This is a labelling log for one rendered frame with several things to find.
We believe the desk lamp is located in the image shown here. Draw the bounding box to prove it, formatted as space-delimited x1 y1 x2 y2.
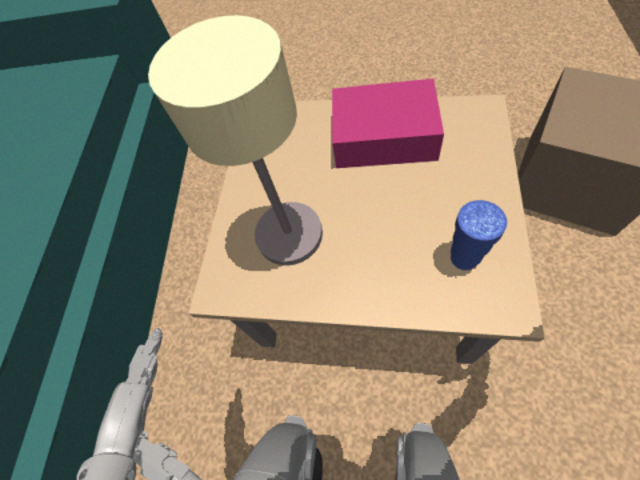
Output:
148 15 323 266

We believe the sofa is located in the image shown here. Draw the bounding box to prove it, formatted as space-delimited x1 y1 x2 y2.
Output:
0 0 189 480

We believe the left robot arm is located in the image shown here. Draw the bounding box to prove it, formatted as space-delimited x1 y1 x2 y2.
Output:
77 453 136 480

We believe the left robot hand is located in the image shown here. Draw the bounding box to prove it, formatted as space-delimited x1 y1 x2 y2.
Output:
93 328 202 480

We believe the coffee table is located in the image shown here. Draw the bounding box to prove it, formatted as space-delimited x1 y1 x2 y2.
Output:
189 95 545 364

